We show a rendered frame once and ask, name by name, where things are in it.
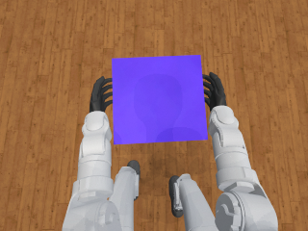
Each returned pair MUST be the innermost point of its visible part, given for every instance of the left robot hand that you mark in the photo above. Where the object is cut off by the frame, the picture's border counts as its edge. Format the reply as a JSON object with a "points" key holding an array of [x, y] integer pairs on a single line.
{"points": [[97, 99]]}

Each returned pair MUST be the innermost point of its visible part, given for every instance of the right robot shin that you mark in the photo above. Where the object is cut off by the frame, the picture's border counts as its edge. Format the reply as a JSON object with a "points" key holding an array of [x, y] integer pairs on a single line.
{"points": [[183, 176]]}

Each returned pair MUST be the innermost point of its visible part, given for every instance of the robot right upper arm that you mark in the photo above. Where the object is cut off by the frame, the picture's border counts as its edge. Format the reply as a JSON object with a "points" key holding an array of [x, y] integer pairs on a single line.
{"points": [[241, 211]]}

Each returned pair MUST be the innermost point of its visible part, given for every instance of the right robot hand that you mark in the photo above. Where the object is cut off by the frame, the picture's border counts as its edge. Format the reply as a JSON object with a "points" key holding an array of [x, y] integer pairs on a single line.
{"points": [[215, 93]]}

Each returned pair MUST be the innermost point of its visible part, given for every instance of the robot right forearm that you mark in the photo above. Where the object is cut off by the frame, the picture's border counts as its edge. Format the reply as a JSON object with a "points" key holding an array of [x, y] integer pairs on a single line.
{"points": [[234, 171]]}

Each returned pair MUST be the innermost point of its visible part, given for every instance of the robot left forearm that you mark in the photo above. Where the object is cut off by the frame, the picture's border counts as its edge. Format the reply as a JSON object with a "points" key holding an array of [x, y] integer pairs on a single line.
{"points": [[94, 180]]}

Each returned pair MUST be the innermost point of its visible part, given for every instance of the robot left foot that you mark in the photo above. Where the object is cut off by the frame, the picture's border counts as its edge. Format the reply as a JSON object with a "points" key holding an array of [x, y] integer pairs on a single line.
{"points": [[136, 167]]}

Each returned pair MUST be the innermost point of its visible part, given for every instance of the carton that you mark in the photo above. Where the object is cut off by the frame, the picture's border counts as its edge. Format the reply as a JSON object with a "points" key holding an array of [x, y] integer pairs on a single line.
{"points": [[158, 99]]}

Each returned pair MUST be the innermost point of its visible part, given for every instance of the robot left upper arm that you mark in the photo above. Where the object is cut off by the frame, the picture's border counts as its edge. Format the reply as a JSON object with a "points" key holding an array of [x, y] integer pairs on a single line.
{"points": [[101, 215]]}

